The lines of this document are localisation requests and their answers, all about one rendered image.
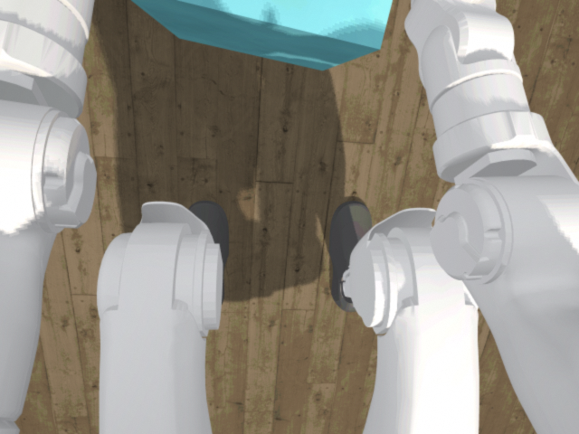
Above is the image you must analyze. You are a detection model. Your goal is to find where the robot right foot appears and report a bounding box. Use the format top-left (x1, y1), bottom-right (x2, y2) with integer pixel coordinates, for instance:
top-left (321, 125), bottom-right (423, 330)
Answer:
top-left (329, 201), bottom-right (372, 312)

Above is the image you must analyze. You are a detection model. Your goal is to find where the carton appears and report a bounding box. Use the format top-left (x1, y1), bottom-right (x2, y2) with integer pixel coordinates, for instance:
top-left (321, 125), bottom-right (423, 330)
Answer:
top-left (131, 0), bottom-right (393, 71)

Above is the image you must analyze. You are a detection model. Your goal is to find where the right robot upper arm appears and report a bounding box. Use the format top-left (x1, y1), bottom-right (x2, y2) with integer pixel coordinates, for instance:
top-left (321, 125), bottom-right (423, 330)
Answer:
top-left (430, 175), bottom-right (579, 434)

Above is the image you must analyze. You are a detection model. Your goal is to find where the left robot upper arm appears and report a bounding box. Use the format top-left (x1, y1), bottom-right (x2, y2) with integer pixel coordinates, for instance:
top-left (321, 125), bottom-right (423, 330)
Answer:
top-left (0, 99), bottom-right (97, 434)

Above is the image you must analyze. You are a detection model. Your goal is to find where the robot left thigh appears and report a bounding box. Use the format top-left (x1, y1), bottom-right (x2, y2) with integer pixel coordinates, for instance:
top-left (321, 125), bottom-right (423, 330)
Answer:
top-left (100, 222), bottom-right (223, 434)

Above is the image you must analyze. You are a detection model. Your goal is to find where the left robot forearm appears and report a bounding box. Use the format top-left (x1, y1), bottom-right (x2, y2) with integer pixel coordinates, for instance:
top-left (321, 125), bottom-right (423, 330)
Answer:
top-left (0, 0), bottom-right (95, 118)

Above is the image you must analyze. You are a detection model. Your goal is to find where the right robot forearm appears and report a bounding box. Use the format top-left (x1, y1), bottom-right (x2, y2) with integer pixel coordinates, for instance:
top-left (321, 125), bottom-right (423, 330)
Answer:
top-left (404, 0), bottom-right (579, 185)

